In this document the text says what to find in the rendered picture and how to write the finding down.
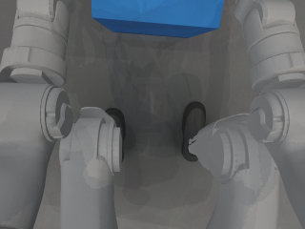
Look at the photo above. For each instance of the robot left shin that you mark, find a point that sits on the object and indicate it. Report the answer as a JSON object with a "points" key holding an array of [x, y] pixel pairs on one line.
{"points": [[85, 112]]}

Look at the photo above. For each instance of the carton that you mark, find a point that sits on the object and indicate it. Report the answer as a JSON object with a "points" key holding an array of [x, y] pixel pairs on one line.
{"points": [[171, 18]]}

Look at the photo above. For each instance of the left robot upper arm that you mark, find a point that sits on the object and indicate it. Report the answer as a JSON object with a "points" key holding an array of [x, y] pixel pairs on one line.
{"points": [[33, 117]]}

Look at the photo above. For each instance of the right robot upper arm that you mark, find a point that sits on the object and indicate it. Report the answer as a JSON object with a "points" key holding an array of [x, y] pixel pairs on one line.
{"points": [[277, 119]]}

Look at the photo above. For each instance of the left robot foot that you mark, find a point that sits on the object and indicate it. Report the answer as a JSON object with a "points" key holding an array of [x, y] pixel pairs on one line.
{"points": [[119, 119]]}

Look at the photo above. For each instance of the right robot forearm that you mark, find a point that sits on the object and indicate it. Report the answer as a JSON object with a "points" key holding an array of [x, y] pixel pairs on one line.
{"points": [[272, 42]]}

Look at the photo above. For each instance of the left robot forearm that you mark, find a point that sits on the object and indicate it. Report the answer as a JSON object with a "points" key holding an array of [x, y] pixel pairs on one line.
{"points": [[39, 40]]}

